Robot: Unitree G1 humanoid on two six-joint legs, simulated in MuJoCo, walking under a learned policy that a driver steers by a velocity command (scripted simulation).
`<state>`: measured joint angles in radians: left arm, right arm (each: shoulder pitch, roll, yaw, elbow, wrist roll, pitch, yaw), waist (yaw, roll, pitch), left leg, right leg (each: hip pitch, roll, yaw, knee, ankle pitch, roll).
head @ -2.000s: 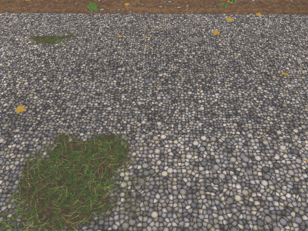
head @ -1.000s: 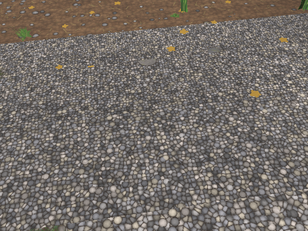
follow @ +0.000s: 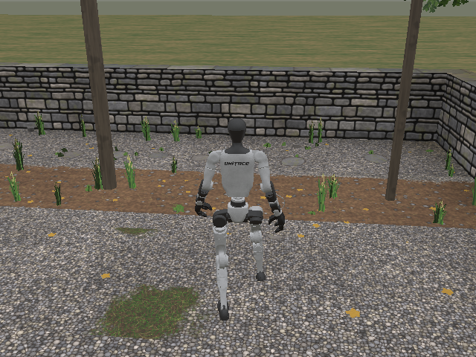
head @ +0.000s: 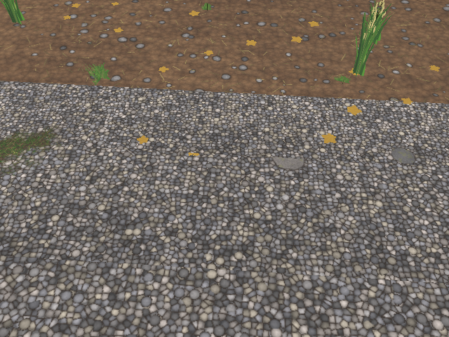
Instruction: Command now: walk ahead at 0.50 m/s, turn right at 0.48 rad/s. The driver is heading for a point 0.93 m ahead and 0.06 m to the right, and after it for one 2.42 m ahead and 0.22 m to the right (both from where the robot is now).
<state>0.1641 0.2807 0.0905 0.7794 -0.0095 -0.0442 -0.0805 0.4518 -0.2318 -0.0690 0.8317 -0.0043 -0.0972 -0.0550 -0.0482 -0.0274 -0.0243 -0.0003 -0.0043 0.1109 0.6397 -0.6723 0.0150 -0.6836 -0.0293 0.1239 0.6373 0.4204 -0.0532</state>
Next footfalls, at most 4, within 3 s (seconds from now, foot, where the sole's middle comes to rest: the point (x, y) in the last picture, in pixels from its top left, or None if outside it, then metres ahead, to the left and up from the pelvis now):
0.14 right None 0.26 -0.16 -0.91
0.58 left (223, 329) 0.60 -0.01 -0.91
1.12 right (282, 282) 0.75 -0.23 -0.91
1.56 left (193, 248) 1.02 0.10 -1.10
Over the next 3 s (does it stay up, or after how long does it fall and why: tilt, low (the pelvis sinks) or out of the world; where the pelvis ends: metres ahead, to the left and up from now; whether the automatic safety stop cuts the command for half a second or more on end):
stays up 1.05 -0.02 -0.33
